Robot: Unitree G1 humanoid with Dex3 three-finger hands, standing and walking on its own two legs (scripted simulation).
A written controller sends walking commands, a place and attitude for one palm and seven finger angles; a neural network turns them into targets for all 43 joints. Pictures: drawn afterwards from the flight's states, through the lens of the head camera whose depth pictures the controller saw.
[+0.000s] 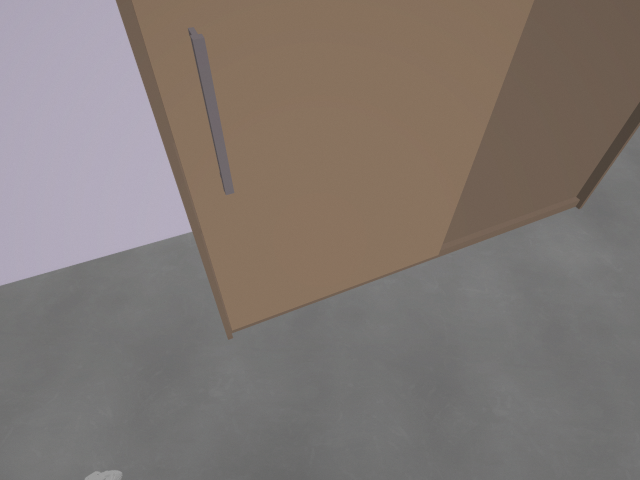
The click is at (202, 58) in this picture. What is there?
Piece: wardrobe's sliding door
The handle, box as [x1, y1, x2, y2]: [188, 27, 233, 194]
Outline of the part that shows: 188,28 192,42 220,170 220,176 222,179 224,191 226,194 233,192 233,188 204,38 201,34 198,34 193,27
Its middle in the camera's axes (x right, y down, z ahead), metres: -0.21 -0.22 +0.74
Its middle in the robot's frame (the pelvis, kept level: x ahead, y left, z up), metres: +0.70 +0.25 +0.08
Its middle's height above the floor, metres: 0.85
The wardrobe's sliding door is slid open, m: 0.00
